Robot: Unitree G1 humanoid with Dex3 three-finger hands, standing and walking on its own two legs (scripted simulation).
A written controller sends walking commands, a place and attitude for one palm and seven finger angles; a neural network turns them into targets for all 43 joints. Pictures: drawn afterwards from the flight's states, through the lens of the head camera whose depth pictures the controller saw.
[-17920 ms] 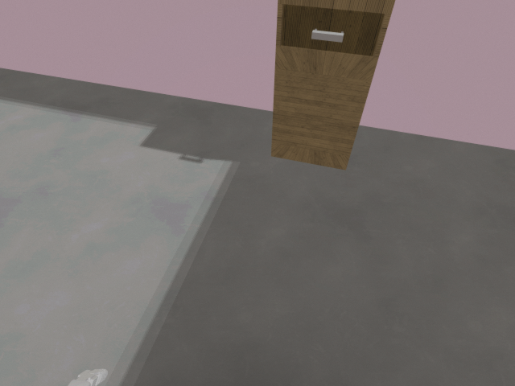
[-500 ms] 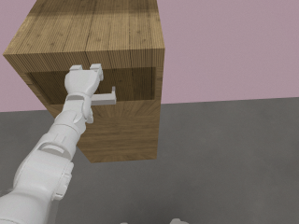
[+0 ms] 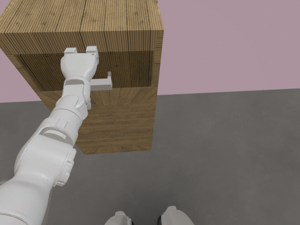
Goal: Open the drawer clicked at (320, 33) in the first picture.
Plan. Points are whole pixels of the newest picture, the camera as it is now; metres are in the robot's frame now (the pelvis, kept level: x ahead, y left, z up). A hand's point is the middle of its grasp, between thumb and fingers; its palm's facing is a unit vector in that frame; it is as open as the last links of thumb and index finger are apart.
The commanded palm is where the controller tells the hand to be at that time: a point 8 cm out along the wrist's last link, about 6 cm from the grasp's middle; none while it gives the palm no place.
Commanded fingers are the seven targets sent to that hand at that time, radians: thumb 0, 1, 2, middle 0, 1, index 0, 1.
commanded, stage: lower the fingers behind the handle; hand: left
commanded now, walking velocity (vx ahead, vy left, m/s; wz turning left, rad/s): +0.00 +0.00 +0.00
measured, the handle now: (92, 79) +0.55 +0.15 +0.02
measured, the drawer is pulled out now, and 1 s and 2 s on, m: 0.00 0.00 0.00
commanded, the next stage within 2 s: close the thumb around the handle in 0.78 s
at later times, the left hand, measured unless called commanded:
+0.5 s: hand (92, 94) +0.51 +0.15 +0.00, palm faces +0.03 -0.04 -1.00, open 13.9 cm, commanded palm +0.51 +0.17 +0.05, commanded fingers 0.00 -0.50 0.30 -0.30 -1.20 -0.30 -1.20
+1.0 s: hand (93, 93) +0.51 +0.15 +0.00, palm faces -0.01 -0.01 -1.00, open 13.4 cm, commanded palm +0.51 +0.17 +0.05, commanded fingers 0.00 -0.11 0.47 -0.33 -1.24 -0.33 -1.24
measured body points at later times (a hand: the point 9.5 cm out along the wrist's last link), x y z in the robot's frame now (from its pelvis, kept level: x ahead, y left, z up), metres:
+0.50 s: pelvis -0.01 +0.01 -0.03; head +0.11 +0.00 +0.40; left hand +0.50 +0.15 +0.05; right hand -0.01 -0.27 -0.15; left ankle +0.04 +0.09 -0.69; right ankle +0.05 -0.10 -0.69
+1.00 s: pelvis +0.02 +0.00 -0.01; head +0.12 +0.00 +0.43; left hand +0.51 +0.15 +0.06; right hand +0.05 -0.28 -0.13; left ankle +0.04 +0.09 -0.69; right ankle +0.05 -0.10 -0.69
